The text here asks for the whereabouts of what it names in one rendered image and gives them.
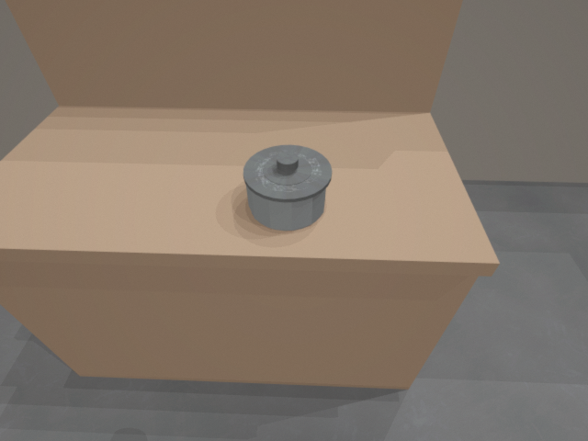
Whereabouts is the table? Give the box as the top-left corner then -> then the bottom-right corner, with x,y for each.
0,0 -> 500,390

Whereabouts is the pot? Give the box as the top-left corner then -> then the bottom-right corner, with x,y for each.
246,186 -> 326,231

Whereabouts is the knob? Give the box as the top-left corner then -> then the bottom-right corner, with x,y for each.
277,152 -> 299,172

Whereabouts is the lid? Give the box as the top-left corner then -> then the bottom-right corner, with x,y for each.
243,145 -> 332,202

